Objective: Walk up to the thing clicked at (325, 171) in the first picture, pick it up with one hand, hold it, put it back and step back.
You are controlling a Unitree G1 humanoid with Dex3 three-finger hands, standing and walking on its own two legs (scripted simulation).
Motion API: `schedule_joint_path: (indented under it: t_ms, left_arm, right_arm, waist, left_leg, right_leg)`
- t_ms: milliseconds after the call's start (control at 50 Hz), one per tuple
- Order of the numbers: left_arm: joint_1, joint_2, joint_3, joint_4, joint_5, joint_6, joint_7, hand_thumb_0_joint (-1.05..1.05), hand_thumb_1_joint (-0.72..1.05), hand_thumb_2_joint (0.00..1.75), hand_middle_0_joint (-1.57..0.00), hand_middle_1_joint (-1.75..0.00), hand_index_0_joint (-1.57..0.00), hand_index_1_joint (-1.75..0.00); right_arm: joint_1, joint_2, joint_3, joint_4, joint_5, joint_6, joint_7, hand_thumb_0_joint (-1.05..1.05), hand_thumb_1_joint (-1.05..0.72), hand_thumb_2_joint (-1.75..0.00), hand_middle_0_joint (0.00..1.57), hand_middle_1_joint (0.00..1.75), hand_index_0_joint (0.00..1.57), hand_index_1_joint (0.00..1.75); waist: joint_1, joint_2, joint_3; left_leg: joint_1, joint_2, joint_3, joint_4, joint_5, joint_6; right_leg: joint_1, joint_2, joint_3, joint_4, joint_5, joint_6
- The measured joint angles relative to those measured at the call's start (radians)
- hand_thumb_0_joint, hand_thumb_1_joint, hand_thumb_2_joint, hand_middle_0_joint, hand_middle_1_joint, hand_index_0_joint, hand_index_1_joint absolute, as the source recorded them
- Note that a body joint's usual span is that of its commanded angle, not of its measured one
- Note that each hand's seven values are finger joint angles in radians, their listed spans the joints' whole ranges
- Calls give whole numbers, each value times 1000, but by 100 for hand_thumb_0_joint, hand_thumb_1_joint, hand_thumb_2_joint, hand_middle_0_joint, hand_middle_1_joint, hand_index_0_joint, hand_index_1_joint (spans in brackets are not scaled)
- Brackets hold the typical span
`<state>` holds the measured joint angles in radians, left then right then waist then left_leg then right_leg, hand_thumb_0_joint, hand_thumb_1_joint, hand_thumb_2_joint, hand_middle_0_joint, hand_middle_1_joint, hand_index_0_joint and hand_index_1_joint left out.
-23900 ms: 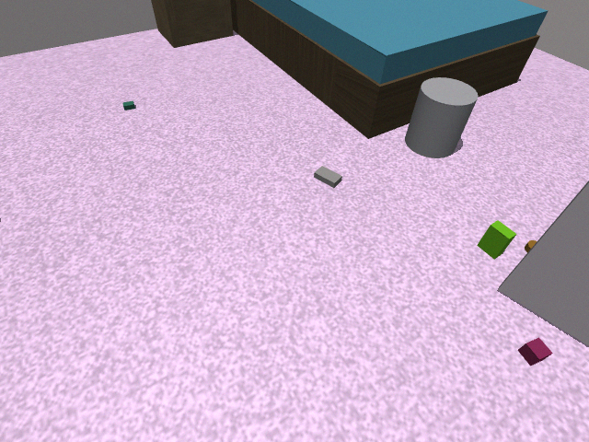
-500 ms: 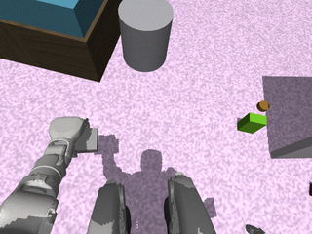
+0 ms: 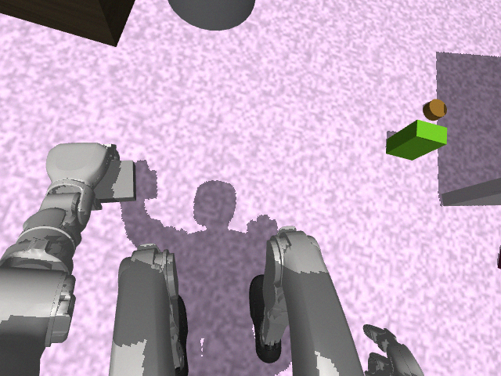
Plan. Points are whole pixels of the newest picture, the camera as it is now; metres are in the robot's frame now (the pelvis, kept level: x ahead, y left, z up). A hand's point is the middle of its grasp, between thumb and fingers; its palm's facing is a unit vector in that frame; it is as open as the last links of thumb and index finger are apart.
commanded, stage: crouch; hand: left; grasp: from above
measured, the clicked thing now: (98, 182) +0.44 +0.22 -0.20
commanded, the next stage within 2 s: lower in 0.66 s
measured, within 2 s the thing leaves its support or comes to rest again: rests again in 1.98 s
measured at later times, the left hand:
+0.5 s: hand (102, 189) +0.44 +0.22 -0.25, palm faces -0.46 -0.01 -0.89, open 9.8 cm
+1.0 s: hand (108, 194) +0.44 +0.22 -0.30, palm faces -0.48 -0.03 -0.88, open 9.8 cm
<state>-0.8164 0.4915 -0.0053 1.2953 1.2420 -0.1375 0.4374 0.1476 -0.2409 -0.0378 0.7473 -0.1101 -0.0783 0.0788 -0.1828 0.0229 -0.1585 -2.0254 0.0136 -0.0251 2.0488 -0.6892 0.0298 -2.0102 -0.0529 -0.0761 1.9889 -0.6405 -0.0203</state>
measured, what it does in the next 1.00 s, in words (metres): lowers itself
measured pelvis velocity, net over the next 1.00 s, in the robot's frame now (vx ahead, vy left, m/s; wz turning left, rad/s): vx -0.01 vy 0.00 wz -0.05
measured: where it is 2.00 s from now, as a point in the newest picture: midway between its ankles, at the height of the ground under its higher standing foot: (221, 343)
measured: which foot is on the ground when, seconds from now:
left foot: down 0.00-1.00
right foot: down 0.00-1.00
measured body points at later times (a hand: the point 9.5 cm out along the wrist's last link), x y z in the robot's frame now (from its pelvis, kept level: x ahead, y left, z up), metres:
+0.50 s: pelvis -0.01 +0.00 -0.07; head +0.23 +0.04 +0.31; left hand +0.46 +0.22 -0.20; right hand +0.03 -0.28 -0.18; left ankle +0.07 +0.11 -0.41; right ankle +0.09 -0.12 -0.41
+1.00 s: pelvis -0.01 +0.00 -0.11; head +0.23 +0.04 +0.27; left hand +0.46 +0.22 -0.25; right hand +0.02 -0.29 -0.21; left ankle +0.07 +0.11 -0.41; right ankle +0.09 -0.12 -0.41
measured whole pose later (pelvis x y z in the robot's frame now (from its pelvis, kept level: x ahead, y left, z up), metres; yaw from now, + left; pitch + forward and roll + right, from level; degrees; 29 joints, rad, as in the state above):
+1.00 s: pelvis -0.01 +0.00 -0.11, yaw -3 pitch +34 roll -6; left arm -0.96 0.64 0.08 1.57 1.33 -0.23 0.53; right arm 0.15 -0.29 0.02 0.78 -0.19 -0.14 0.16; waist -0.26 -0.02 -0.05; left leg -2.30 0.02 -0.06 2.40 -0.70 0.04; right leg -2.28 -0.06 -0.11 2.31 -0.63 -0.03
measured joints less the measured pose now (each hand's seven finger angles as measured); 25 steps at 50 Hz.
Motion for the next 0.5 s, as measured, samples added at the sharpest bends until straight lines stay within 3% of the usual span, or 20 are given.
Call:
schedule_joint_path:
  t_ms: [300,500]
  left_arm:
    - [-47,51,23,73,31,-38,17,0,5,42,-78,-38,-76,-40]
    - [-81,78,62,121,58,-54,35,0,5,42,-78,-38,-76,-40]
  right_arm:
    - [12,-11,9,15,-23,-12,41,0,-91,-90,20,30,20,30]
    - [30,-29,19,19,-37,-21,61,0,-91,-90,20,30,20,30]
  waist:
    - [-22,-13,35]
    - [-43,-13,58]
  left_leg:
    - [-124,6,-5,144,-15,7]
    - [-185,5,-8,214,-11,7]
  right_leg:
    - [-121,1,-4,132,-5,1]
    - [-182,-3,-6,202,0,-4]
